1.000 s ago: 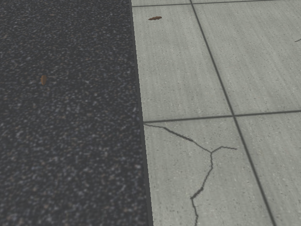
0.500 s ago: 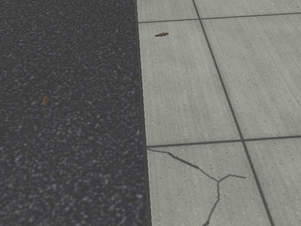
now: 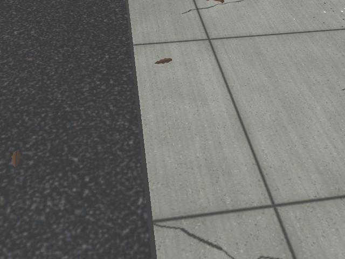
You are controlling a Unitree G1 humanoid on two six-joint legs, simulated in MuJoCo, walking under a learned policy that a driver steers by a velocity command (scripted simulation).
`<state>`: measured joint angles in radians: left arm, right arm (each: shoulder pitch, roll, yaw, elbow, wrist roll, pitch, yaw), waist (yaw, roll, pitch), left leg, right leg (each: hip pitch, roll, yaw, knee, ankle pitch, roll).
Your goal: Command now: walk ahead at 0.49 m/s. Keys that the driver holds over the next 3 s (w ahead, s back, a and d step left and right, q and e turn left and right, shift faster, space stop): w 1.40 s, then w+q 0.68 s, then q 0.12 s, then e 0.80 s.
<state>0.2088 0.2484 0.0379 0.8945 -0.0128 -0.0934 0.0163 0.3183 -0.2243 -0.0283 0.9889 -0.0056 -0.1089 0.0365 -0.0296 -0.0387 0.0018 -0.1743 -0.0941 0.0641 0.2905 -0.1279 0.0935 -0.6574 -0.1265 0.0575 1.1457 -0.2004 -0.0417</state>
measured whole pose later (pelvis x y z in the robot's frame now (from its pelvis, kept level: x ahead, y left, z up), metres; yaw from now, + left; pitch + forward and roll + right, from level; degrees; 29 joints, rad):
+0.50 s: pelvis +0.28 -0.08 +0.00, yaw +1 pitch +1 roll +0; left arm 0.28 0.23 0.04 0.91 0.00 -0.11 -0.04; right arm 0.24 -0.28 -0.04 0.94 0.02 -0.09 0.00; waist 0.01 0.04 0.00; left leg -0.56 0.09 -0.03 1.13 -0.25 0.05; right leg -0.23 0.04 -0.07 0.35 -0.15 -0.07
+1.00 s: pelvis +0.55 -0.01 -0.01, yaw +1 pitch +2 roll +0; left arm 0.31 0.25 0.05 0.97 -0.03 -0.10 0.00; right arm 0.15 -0.24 -0.05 0.89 0.00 -0.10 0.03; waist 0.00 -0.03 0.03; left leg -0.37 -0.03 0.06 0.49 -0.15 0.07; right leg -0.38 -0.03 0.03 1.19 -0.38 -0.05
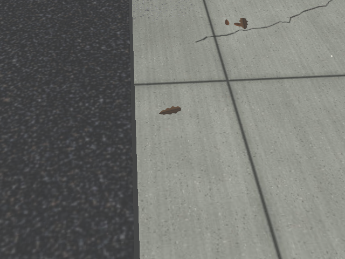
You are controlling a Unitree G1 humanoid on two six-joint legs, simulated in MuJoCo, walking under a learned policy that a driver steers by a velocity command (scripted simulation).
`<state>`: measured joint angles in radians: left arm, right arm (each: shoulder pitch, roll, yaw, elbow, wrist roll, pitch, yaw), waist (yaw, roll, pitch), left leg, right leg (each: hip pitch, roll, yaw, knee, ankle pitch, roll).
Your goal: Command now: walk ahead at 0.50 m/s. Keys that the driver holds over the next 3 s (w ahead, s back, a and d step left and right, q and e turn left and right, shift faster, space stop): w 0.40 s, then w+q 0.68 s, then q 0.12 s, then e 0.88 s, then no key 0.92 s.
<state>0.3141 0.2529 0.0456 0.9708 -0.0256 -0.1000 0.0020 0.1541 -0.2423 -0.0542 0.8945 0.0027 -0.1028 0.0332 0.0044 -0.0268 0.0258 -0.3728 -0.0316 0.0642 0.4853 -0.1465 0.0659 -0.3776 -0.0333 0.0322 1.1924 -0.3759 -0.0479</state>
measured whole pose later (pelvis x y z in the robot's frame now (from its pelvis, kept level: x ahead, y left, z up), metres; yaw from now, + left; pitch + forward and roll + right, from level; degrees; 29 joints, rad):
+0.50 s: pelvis +0.27 -0.05 -0.01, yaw +1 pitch +2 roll +1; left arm 0.03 0.23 0.06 0.83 0.00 -0.11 -0.03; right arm 0.38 -0.25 -0.05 1.03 0.02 -0.06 -0.01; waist -0.05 0.01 0.03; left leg -0.13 0.00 -0.03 0.83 -0.51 0.03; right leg -0.48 -0.01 -0.06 0.57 -0.13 -0.06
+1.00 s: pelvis +0.53 -0.01 -0.01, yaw +16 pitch +2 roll -2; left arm 0.33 0.25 0.08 0.98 -0.01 -0.06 0.03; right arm 0.05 -0.22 -0.07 0.80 0.03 -0.03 0.06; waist 0.04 0.01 0.04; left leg -0.56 0.04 0.08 0.64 -0.13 0.12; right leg 0.12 -0.05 -0.31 0.35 -0.45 0.04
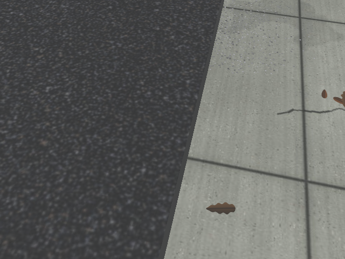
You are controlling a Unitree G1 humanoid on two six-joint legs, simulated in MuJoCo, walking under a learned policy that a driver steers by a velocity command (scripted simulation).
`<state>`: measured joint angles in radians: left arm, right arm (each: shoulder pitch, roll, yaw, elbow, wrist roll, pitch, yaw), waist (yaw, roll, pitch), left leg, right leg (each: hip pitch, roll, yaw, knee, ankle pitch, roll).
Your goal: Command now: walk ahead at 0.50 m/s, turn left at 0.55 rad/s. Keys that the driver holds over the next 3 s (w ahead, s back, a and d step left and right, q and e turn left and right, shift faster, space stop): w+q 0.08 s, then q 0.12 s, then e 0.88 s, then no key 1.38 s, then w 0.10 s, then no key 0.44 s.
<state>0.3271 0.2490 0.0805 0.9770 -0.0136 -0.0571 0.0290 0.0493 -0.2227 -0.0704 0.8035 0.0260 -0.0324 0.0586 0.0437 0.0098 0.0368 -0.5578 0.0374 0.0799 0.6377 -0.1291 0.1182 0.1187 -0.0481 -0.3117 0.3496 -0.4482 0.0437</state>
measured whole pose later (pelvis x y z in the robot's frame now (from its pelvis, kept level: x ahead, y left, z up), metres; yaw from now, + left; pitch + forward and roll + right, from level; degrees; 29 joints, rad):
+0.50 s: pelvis +0.24 +0.02 +0.01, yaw +7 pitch +2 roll +2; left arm 0.12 0.26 0.05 0.83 0.01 -0.09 -0.03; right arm 0.20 -0.25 -0.06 0.83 -0.01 -0.03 -0.03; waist -0.01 -0.04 0.01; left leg -0.12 -0.12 -0.01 0.49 -0.38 0.08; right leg -0.46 -0.01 -0.01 0.52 -0.05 -0.04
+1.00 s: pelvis +0.29 +0.07 +0.02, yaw -10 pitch +3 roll -1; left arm 0.18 0.34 0.10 0.70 -0.01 0.04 0.03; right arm 0.21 -0.26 -0.07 0.77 -0.02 -0.01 -0.04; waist -0.01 -0.05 0.01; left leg -0.29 0.01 -0.01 0.47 -0.23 0.01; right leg -0.59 0.09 0.12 1.06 -0.41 0.04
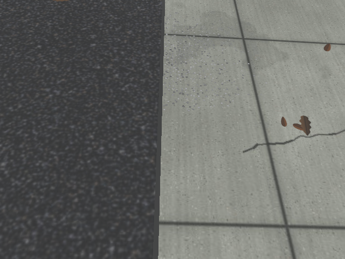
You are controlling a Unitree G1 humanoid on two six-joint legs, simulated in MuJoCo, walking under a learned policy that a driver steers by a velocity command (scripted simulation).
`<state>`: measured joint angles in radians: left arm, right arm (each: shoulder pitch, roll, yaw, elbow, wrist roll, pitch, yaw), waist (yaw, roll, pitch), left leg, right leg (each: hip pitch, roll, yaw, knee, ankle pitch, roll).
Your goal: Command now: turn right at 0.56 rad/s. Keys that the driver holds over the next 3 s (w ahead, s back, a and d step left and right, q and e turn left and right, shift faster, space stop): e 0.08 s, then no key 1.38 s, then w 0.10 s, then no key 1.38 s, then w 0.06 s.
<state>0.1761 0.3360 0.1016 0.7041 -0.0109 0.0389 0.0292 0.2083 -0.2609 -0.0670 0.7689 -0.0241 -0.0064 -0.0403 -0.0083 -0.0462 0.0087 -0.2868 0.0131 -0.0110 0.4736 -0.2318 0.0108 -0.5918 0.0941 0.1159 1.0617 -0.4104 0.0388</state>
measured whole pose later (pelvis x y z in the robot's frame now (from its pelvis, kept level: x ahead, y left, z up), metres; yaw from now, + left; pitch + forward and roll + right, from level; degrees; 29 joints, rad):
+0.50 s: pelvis +0.00 -0.04 +0.00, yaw -9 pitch +1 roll +0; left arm 0.12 0.22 0.03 0.69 0.01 0.01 0.00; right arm 0.21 -0.30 -0.07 0.80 0.00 0.02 -0.03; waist -0.02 0.04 0.02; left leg -0.40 0.06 -0.01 0.84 -0.44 -0.09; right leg -0.25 0.03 0.01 0.47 -0.24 -0.03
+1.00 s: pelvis +0.01 -0.02 -0.01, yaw -9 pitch -2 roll +0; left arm 0.20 0.24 0.05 0.91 0.01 0.01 0.02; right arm 0.20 -0.22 -0.02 0.90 -0.01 -0.01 -0.03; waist 0.00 0.00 0.04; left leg -0.21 0.02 0.00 0.53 -0.30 -0.01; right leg -0.22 0.00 0.02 0.53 -0.28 0.01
